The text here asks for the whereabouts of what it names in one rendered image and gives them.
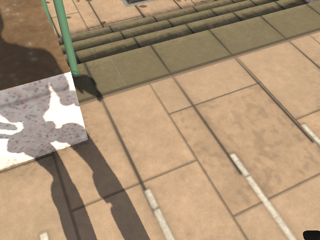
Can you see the right robot hand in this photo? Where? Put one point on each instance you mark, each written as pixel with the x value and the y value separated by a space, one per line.
pixel 311 235

